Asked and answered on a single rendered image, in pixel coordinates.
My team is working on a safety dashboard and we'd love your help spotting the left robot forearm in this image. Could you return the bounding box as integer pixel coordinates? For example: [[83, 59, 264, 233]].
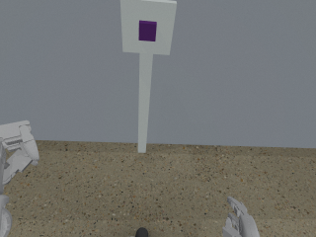
[[0, 195, 13, 237]]

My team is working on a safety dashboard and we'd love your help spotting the left robot hand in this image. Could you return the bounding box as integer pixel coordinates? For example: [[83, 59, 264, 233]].
[[0, 120, 40, 196]]

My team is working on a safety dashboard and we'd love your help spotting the right robot hand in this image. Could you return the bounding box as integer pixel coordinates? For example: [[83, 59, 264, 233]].
[[222, 197, 260, 237]]

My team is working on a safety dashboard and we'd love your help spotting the robot left foot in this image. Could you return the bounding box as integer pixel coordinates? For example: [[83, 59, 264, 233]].
[[135, 227, 149, 237]]

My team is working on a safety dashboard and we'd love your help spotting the button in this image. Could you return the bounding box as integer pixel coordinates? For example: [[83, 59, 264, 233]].
[[138, 20, 157, 41]]

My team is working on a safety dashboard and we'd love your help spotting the panel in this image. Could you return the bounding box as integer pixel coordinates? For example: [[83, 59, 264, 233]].
[[120, 0, 177, 153]]

